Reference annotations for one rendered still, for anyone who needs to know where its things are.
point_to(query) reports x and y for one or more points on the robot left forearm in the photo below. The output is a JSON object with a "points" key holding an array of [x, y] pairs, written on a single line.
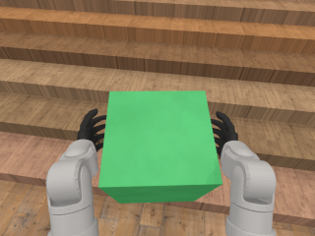
{"points": [[69, 191]]}

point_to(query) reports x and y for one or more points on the carton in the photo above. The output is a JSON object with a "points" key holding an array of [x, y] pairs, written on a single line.
{"points": [[158, 147]]}

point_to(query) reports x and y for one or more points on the robot right forearm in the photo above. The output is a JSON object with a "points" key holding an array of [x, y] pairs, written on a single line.
{"points": [[253, 185]]}

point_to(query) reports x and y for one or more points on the right robot hand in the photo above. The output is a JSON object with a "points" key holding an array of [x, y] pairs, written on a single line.
{"points": [[226, 132]]}

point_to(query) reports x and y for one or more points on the left robot hand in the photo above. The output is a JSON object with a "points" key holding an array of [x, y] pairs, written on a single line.
{"points": [[88, 131]]}

